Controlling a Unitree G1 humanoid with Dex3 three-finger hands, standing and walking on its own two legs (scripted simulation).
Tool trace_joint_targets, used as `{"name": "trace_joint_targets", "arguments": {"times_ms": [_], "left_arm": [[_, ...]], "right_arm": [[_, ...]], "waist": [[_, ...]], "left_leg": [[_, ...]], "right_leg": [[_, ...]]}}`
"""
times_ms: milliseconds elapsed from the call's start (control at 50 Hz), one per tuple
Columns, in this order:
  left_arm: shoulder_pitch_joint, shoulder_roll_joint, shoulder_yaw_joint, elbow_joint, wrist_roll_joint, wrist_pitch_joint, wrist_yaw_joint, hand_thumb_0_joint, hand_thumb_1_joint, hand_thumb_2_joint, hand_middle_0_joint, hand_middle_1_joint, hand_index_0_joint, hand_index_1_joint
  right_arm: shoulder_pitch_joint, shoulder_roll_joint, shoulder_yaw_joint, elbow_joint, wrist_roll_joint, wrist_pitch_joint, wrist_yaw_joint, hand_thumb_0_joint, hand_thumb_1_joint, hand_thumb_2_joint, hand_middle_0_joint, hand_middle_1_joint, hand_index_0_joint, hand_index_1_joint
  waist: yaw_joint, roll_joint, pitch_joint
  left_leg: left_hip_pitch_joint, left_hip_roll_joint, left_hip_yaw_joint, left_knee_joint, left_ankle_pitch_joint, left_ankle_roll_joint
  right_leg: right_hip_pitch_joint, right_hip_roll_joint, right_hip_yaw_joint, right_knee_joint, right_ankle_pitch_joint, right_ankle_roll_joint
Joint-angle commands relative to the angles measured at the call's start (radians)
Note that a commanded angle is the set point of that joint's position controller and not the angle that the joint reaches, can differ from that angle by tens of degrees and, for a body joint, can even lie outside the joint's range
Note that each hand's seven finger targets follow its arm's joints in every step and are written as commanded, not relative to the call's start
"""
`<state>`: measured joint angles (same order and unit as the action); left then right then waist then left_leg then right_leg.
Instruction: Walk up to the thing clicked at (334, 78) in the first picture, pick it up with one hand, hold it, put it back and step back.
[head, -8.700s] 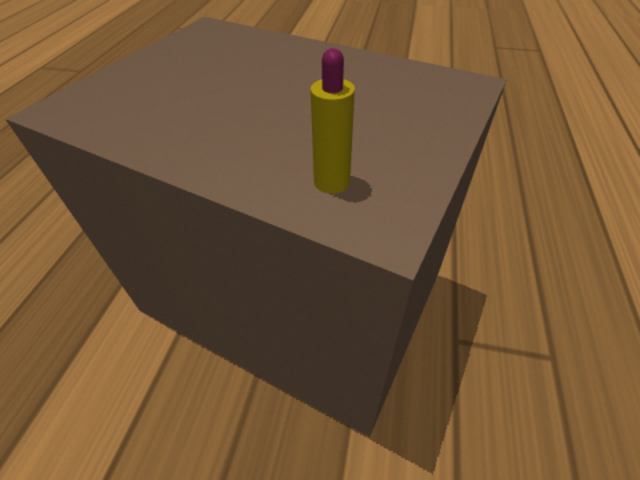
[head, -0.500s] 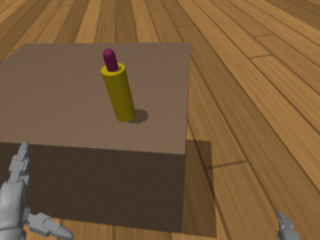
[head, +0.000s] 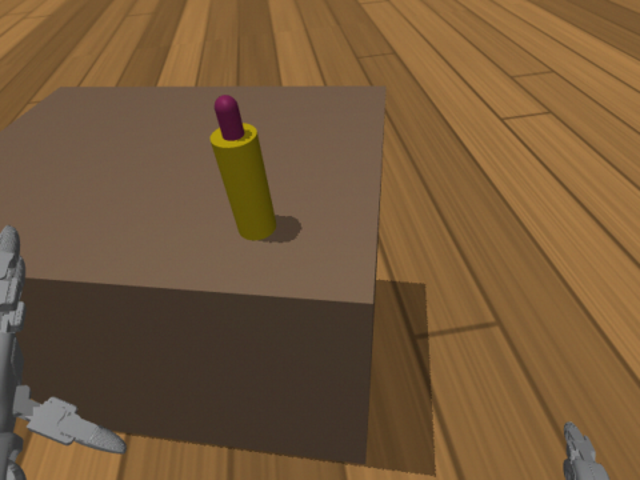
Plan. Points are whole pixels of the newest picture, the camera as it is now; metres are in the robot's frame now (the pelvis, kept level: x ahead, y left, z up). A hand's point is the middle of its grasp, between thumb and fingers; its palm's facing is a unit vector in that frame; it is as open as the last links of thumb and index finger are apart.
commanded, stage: rise first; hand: left
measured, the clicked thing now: (243, 171) +0.51 +0.18 +0.14
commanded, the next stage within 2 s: go down in 0.32 s
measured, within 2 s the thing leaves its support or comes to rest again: neither
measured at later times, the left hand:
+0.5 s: hand (53, 333) +0.20 +0.26 +0.19, palm faces +0.43 -0.77 -0.47, open 17.7 cm
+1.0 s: hand (54, 245) +0.29 +0.32 +0.20, palm faces +0.29 -0.91 -0.30, open 17.3 cm
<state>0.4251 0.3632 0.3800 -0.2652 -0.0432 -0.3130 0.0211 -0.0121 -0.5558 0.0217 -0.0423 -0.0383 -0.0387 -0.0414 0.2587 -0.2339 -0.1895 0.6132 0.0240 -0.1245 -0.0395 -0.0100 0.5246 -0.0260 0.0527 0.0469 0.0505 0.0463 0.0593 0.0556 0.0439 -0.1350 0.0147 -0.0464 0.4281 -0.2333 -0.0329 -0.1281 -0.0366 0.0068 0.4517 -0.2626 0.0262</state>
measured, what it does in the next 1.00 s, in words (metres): stands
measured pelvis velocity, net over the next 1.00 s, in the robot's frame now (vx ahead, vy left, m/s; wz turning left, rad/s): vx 0.00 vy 0.00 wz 0.00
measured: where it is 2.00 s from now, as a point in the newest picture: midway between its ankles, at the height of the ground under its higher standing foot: outside the picture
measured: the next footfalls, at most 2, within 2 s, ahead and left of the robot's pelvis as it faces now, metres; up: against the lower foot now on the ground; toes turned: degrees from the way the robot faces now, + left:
none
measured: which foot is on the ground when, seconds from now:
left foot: down 0.00-1.00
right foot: down 0.00-1.00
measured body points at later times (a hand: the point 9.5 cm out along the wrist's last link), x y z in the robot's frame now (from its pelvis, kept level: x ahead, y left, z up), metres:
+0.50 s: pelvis +0.00 +0.00 +0.00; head +0.00 -0.02 +0.45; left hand +0.17 +0.30 +0.22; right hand +0.16 -0.27 -0.09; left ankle +0.00 +0.14 -0.74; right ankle -0.01 -0.14 -0.74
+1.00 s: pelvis +0.00 +0.00 -0.01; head +0.00 -0.01 +0.44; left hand +0.27 +0.36 +0.22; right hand +0.16 -0.25 -0.09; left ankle +0.00 +0.14 -0.74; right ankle -0.01 -0.14 -0.74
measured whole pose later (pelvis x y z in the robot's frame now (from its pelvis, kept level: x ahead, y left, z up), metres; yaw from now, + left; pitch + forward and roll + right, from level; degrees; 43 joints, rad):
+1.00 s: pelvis +0.00 +0.00 -0.01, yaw +0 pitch +0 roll +0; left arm -0.14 0.54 0.55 0.21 -0.19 -0.16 -0.30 -0.01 -0.49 0.06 -0.05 -0.04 -0.05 -0.04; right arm 0.25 -0.21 -0.08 0.61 0.03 -0.11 -0.09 -0.01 0.52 -0.05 0.05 0.05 0.05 0.05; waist 0.01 0.03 -0.02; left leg -0.25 0.01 -0.05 0.53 -0.28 -0.03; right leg -0.24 -0.04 0.01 0.53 -0.30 0.03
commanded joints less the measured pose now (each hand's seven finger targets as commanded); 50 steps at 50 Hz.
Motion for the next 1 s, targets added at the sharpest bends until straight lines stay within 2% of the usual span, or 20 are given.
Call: {"name": "trace_joint_targets", "arguments": {"times_ms": [0, 40, 80, 100, 300, 340, 360, 400, 420, 440, 460, 480, 560, 580, 620, 720, 840, 880, 920, 980], "left_arm": [[-0.088, 0.214, 0.136, -0.213, -0.020, -0.073, 0.016, 0.000, -0.573, 0.043, -0.037, -0.032, -0.026, -0.044], [-0.090, 0.210, 0.132, -0.216, -0.023, -0.079, 0.013, 0.000, -0.577, 0.049, -0.038, -0.034, -0.026, -0.047], [-0.101, 0.220, 0.148, -0.217, -0.022, -0.084, 0.013, 0.000, -0.587, 0.056, -0.041, -0.038, -0.027, -0.053], [-0.089, 0.231, 0.165, -0.214, -0.022, -0.083, 0.015, 0.000, -0.586, 0.055, -0.041, -0.037, -0.028, -0.051], [-0.111, 0.241, 0.176, -0.235, -0.023, -0.096, 0.016, 0.000, -0.607, 0.084, -0.041, -0.038, -0.021, -0.060], [-0.114, 0.232, 0.168, -0.235, -0.022, -0.100, 0.014, 0.000, -0.610, 0.090, -0.042, -0.041, -0.021, -0.064], [-0.124, 0.236, 0.173, -0.241, -0.022, -0.098, 0.015, 0.000, -0.611, 0.092, -0.045, -0.041, -0.023, -0.065], [-0.184, 0.145, 0.135, -0.249, -0.030, -0.145, -0.011, 0.000, -0.593, 0.098, -0.022, -0.018, 0.000, -0.047], [-0.108, 0.293, 0.226, -0.226, -0.023, -0.116, 0.015, 0.000, -0.611, 0.040, -0.055, -0.095, -0.062, -0.092], [-0.161, 0.155, 0.140, -0.224, -0.031, -0.153, -0.016, 0.000, -0.594, 0.091, -0.026, -0.016, 0.000, -0.045], [-0.150, 0.275, 0.201, -0.250, -0.025, -0.130, 0.005, 0.000, -0.590, 0.047, -0.050, -0.092, -0.058, -0.086], [-0.191, 0.148, 0.143, -0.221, -0.036, -0.168, -0.024, 0.000, -0.557, 0.049, -0.059, -0.062, -0.056, -0.066], [-0.248, 0.241, 0.211, -0.157, -0.047, -0.167, -0.043, 0.000, -0.605, 0.051, -0.064, -0.075, -0.062, -0.079], [-0.272, 0.268, 0.231, -0.143, -0.051, -0.159, -0.046, 0.000, -0.545, 0.052, -0.060, -0.065, -0.058, -0.067], [-0.357, 0.245, 0.208, -0.130, -0.067, -0.145, -0.061, 0.000, -0.541, 0.044, -0.060, -0.052, -0.057, -0.055], [-0.536, 0.347, 0.216, 0.010, -0.085, -0.059, -0.129, 0.000, -0.533, 0.061, -0.056, -0.044, -0.050, -0.051], [-0.729, 0.439, 0.254, 0.169, -0.151, 0.035, -0.255, 0.000, -0.472, 0.066, -0.045, -0.036, -0.042, -0.038], [-0.777, 0.491, 0.281, 0.236, -0.168, 0.063, -0.291, 0.000, -0.477, 0.069, -0.043, -0.034, -0.040, -0.037], [-0.817, 0.490, 0.272, 0.285, -0.179, 0.096, -0.327, 0.000, -0.437, 0.075, -0.039, -0.027, -0.035, -0.031], [-0.848, 0.498, 0.268, 0.343, -0.186, 0.130, -0.367, 0.000, -0.466, 0.074, -0.040, -0.021, -0.032, -0.029]], "right_arm": [[-0.081, -0.157, -0.070, -0.177, 0.008, -0.056, -0.006, 0.000, 0.532, -0.035, 0.052, 0.050, 0.051, 0.050], [-0.055, -0.106, -0.020, -0.151, 0.011, -0.053, 0.003, 0.000, 0.528, -0.040, 0.053, 0.050, 0.051, 0.050], [-0.063, -0.164, -0.079, -0.154, 0.008, -0.061, -0.003, 0.000, 0.525, -0.043, 0.052, 0.051, 0.051, 0.051], [-0.040, -0.120, -0.041, -0.146, 0.010, -0.057, 0.003, 0.000, 0.525, -0.044, 0.052, 0.050, 0.051, 0.050], [-0.064, -0.160, -0.067, -0.190, 0.008, -0.065, -0.001, 0.000, 0.521, -0.055, 0.053, 0.051, 0.051, 0.051], [-0.043, -0.102, -0.025, -0.148, 0.009, -0.062, 0.006, 0.000, 0.521, -0.057, 0.053, 0.051, 0.051, 0.051], [-0.045, -0.136, -0.059, -0.149, 0.009, -0.062, 0.002, 0.000, 0.514, -0.059, 0.053, 0.051, 0.051, 0.051], [-0.107, -0.092, -0.018, -0.175, -0.009, -0.060, 0.015, 0.000, 0.559, -0.047, 0.053, 0.052, 0.052, 0.052], [-0.057, -0.180, -0.088, -0.191, 0.009, -0.060, 0.000, 0.000, 0.500, -0.051, 0.052, 0.051, 0.051, 0.051], [-0.062, -0.080, -0.012, -0.152, -0.011, -0.051, 0.017, 0.000, 0.547, -0.049, 0.054, 0.051, 0.052, 0.051], [-0.054, -0.147, -0.063, -0.192, 0.012, -0.059, 0.006, 0.000, 0.507, -0.050, 0.053, 0.051, 0.051, 0.051], [-0.074, -0.089, -0.023, -0.167, -0.011, -0.053, 0.017, 0.000, 0.510, -0.051, 0.052, 0.050, 0.051, 0.050], [-0.063, -0.102, -0.027, -0.195, -0.008, -0.029, 0.016, 0.000, 0.514, -0.049, 0.052, 0.050, 0.050, 0.050], [-0.104, -0.164, -0.069, -0.223, -0.010, -0.032, 0.008, 0.000, 0.521, -0.048, 0.052, 0.050, 0.050, 0.050], [-0.085, -0.092, -0.009, -0.206, -0.006, -0.027, 0.010, 0.000, 0.525, -0.047, 0.052, 0.050, 0.050, 0.050], [-0.087, -0.106, 0.010, -0.215, 0.002, -0.029, -0.021, 0.000, 0.527, -0.049, 0.052, 0.050, 0.050, 0.050], [-0.111, -0.072, 0.076, -0.166, 0.008, -0.036, -0.045, 0.000, 0.535, -0.048, 0.051, 0.050, 0.050, 0.050], [-0.116, -0.128, 0.037, -0.158, 0.010, -0.041, -0.058, 0.000, 0.533, -0.049, 0.051, 0.050, 0.050, 0.050], [-0.127, -0.094, 0.087, -0.176, 0.012, -0.045, -0.055, 0.000, 0.538, -0.049, 0.051, 0.050, 0.050, 0.050], [-0.119, -0.129, 0.065, -0.189, 0.013, -0.055, -0.059, 0.000, 0.535, -0.051, 0.051, 0.050, 0.050, 0.050]], "waist": [[0.003, -0.031, -0.081], [0.012, -0.021, -0.043], [0.001, -0.029, -0.059], [0.012, -0.024, -0.066], [0.004, -0.051, -0.106], [0.014, -0.025, -0.073], [0.010, -0.022, -0.073], [-0.008, -0.065, -0.126], [0.019, -0.009, -0.091], [-0.009, -0.073, -0.104], [0.018, 0.005, -0.083], [-0.019, -0.070, -0.102], [-0.018, -0.029, -0.081], [-0.020, -0.046, -0.105], [-0.026, -0.014, -0.095], [-0.057, -0.012, -0.146], [-0.039, 0.010, -0.197], [-0.043, 0.011, -0.234], [-0.032, 0.003, -0.250], [-0.039, 0.011, -0.291]], "left_leg": [[0.018, -0.032, 0.077, -0.060, 0.149, 0.036], [0.000, -0.035, 0.079, -0.063, 0.116, 0.037], [0.008, -0.032, 0.077, -0.063, 0.114, 0.035], [0.003, -0.031, 0.074, -0.062, 0.127, 0.035], [0.026, -0.031, 0.074, -0.048, 0.169, 0.038], [0.012, -0.031, 0.075, -0.053, 0.150, 0.035], [0.008, -0.029, 0.073, -0.057, 0.151, 0.033], [-0.012, -0.025, 0.066, -0.008, 0.158, 0.026], [0.017, -0.031, 0.075, -0.053, 0.167, 0.030], [-0.027, -0.028, 0.067, 0.000, 0.148, 0.029], [0.008, -0.037, 0.078, -0.047, 0.147, 0.031], [-0.024, -0.030, 0.072, 0.004, 0.131, 0.028], [-0.061, -0.038, 0.076, 0.010, 0.079, 0.026], [-0.057, -0.039, 0.074, 0.012, 0.077, 0.026], [-0.069, -0.040, 0.073, 0.017, 0.064, 0.026], [-0.049, -0.040, 0.066, 0.030, 0.096, 0.034], [-0.061, -0.046, 0.063, 0.035, 0.113, 0.040], [-0.048, -0.041, 0.058, 0.036, 0.141, 0.040], [-0.056, -0.040, 0.057, 0.038, 0.164, 0.041], [-0.037, -0.034, 0.056, 0.045, 0.223, 0.036]], "right_leg": [[-0.014, 0.029, -0.063, -0.079, 0.154, -0.020], [-0.026, 0.028, -0.066, -0.087, 0.119, -0.020], [-0.026, 0.032, -0.065, -0.084, 0.119, -0.021], [-0.015, 0.031, -0.066, -0.080, 0.131, -0.022], [-0.002, 0.029, -0.064, -0.073, 0.175, -0.017], [-0.011, 0.029, -0.064, -0.074, 0.153, -0.020], [-0.015, 0.031, -0.065, -0.070, 0.154, -0.021], [-0.027, 0.039, -0.068, -0.026, 0.148, -0.018], [-0.007, 0.031, -0.067, -0.061, 0.163, -0.022], [-0.032, 0.034, -0.065, -0.029, 0.142, -0.016], [-0.025, 0.026, -0.062, -0.060, 0.148, -0.020], [-0.052, 0.033, -0.062, -0.023, 0.132, -0.014], [-0.078, 0.030, -0.059, -0.019, 0.085, -0.016], [-0.076, 0.029, -0.058, -0.018, 0.086, -0.014], [-0.086, 0.028, -0.057, -0.011, 0.079, -0.014], [-0.091, 0.022, -0.050, -0.002, 0.125, -0.011], [-0.080, 0.019, -0.049, -0.007, 0.140, -0.015], [-0.069, 0.022, -0.050, 0.001, 0.163, -0.018], [-0.060, 0.023, -0.054, 0.003, 0.178, -0.021], [-0.056, 0.028, -0.054, 0.019, 0.225, -0.025]]}}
